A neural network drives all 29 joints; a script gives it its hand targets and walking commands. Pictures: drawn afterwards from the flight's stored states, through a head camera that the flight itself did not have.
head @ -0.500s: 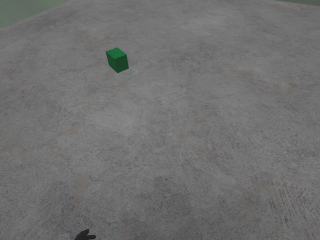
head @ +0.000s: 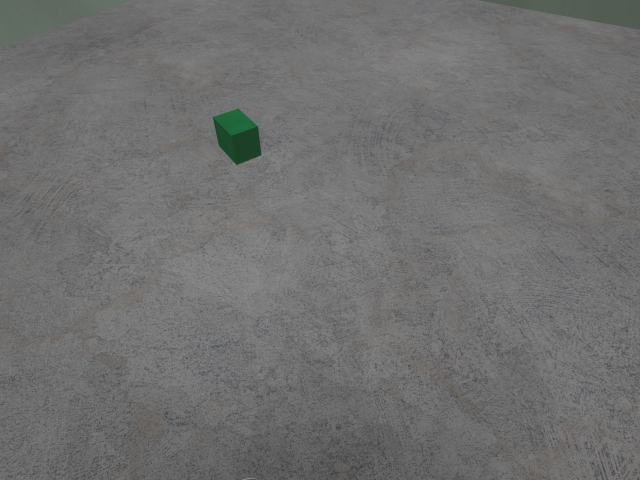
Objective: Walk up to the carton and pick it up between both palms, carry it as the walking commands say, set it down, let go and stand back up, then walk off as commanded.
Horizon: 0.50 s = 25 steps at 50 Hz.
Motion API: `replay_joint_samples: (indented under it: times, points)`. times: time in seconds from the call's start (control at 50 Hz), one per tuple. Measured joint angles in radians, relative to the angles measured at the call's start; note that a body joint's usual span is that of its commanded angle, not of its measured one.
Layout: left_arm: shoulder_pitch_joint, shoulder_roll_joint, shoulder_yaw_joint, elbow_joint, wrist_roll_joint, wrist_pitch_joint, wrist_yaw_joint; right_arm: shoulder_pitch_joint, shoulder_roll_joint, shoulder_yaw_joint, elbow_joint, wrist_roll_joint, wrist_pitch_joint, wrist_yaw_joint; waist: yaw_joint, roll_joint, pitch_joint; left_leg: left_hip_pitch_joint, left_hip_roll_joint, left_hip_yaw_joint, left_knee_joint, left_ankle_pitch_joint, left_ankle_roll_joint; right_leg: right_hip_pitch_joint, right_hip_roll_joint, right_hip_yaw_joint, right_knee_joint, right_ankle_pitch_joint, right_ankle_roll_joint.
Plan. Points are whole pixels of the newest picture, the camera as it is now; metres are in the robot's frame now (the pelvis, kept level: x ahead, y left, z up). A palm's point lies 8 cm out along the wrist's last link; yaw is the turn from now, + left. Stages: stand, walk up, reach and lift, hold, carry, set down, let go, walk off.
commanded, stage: walk up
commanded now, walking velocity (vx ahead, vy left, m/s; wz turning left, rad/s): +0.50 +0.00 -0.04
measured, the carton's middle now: (237, 136) +1.81 +0.44 -0.68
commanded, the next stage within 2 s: none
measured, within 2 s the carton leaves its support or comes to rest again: neither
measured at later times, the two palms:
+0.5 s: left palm (187, 354) +0.34 +0.22 -0.12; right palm (471, 445) +0.22 -0.22 -0.16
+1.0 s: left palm (173, 319) +0.42 +0.27 -0.14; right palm (421, 275) +0.52 -0.20 -0.14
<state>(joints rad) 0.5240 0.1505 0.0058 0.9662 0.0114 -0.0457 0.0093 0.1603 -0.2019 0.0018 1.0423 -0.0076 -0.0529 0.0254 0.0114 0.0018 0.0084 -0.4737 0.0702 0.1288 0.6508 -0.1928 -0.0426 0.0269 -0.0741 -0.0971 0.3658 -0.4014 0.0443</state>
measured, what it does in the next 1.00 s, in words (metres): walks ahead: left foot, then right foot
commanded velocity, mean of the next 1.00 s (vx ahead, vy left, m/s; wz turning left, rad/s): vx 0.50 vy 0.00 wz -0.04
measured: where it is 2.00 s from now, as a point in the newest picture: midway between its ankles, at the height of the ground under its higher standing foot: (313, 305)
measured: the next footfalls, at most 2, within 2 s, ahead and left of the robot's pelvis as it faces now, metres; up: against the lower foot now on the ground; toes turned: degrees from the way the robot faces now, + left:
left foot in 0.02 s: +0.14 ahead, +0.12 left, +0.00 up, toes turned +8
right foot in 0.48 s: +0.34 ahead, -0.12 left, +0.00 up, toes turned -10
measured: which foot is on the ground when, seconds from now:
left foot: up 0.00-0.00, down 0.02-0.50, up 0.52-0.98, down 1.00-1.00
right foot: down 0.00-0.02, up 0.04-0.46, down 0.48-0.98, up 1.00-1.00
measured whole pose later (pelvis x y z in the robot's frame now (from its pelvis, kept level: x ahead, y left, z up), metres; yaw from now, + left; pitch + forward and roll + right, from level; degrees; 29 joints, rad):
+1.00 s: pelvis +0.46 +0.04 -0.01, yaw -4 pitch +2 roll -2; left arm 0.48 0.17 0.01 0.97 0.01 -0.05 0.00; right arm 0.15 -0.21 0.00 1.04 -0.01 -0.05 0.03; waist 0.02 0.02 0.02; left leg -0.45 0.09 0.12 0.59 -0.19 -0.01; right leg -0.06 -0.10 -0.10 0.53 -0.46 0.06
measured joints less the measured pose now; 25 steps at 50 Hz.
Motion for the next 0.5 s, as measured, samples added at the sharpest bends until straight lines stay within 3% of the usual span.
replay_joint_samples:
  times: [0.06, 0.1, 0.14, 0.24, 0.34, 0.46, 0.5]
  points:
    - [-0.064, 0.011, 0.0, 0.001, 0.0, 0.005, 0.0, 0.005, 0.005, 0.0, 0.001, 0.0, -0.01, -0.003, -0.003, -0.006, 0.011, 0.036, -0.011, 0.021, -0.018, -0.001, 0.08, -0.15, -0.013, 0.04, 0.388, -0.08, -0.003]
    - [-0.129, 0.021, 0.0, 0.0, 0.0, 0.005, 0.0, 0.029, 0.018, 0.0, 0.001, 0.0, -0.01, -0.002, -0.002, -0.02, 0.009, 0.078, -0.023, 0.037, -0.021, -0.051, 0.094, -0.272, -0.009, 0.067, 0.634, -0.075, -0.019]
    - [-0.2, 0.022, 0.0, -0.001, 0.0, 0.005, -0.001, 0.058, 0.021, 0.0, 0.001, 0.0, -0.01, -0.006, -0.001, -0.013, 0.008, 0.14, -0.024, 0.046, -0.061, -0.071, 0.094, -0.357, -0.008, 0.065, 0.713, -0.048, -0.021]
    - [-0.367, 0.022, 0.0, -0.002, 0.0, 0.005, -0.008, 0.125, 0.027, 0.0, 0.001, 0.0, -0.017, -0.009, 0.0, -0.002, 0.008, 0.276, -0.036, 0.047, -0.172, -0.078, 0.093, -0.499, -0.022, 0.065, 0.655, 0.028, -0.013]
    - [-0.447, 0.022, 0.0, -0.001, 0.0, 0.009, -0.015, 0.16, 0.033, 0.0, 0.001, 0.0, -0.019, -0.01, 0.001, -0.003, 0.007, 0.381, -0.041, 0.048, -0.238, -0.109, 0.077, -0.524, -0.033, 0.062, 0.454, 0.102, 0.004]
    - [-0.446, 0.022, 0.0, -0.001, 0.0, 0.01, -0.018, 0.168, 0.033, 0.0, 0.001, 0.0, -0.019, -0.019, 0.002, 0.0, 0.007, 0.436, -0.049, 0.049, -0.253, -0.182, 0.038, -0.494, -0.025, -0.009, 0.245, 0.164, 0.004]
    - [-0.418, 0.02, 0.0, 0.0, 0.0, 0.001, -0.018, 0.167, 0.029, 0.0, 0.001, 0.0, -0.019, -0.021, 0.003, 0.008, 0.008, 0.425, -0.041, 0.042, -0.187, -0.225, 0.024, -0.468, -0.015, -0.023, 0.202, 0.239, -0.039]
